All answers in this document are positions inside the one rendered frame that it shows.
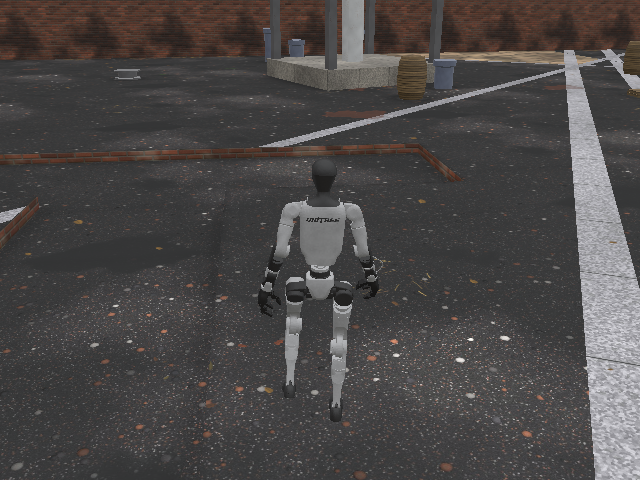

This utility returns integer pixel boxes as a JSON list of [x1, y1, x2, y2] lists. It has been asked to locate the left robot upper arm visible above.
[[274, 201, 302, 258]]

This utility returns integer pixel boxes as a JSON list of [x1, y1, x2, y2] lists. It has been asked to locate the robot left hand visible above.
[[258, 289, 281, 317]]

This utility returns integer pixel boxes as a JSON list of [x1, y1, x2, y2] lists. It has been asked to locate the right robot forearm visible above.
[[359, 242, 378, 282]]

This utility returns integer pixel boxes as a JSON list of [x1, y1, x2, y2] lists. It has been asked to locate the right robot upper arm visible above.
[[344, 203, 370, 258]]

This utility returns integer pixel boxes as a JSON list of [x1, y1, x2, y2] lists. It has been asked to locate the humanoid robot torso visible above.
[[299, 197, 346, 300]]

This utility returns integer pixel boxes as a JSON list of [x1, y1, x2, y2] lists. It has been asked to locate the robot right hand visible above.
[[356, 278, 379, 299]]

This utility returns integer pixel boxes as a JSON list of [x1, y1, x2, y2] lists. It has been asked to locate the left robot forearm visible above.
[[261, 242, 283, 292]]

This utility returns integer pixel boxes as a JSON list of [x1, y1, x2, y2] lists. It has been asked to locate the humanoid robot head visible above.
[[306, 159, 340, 207]]

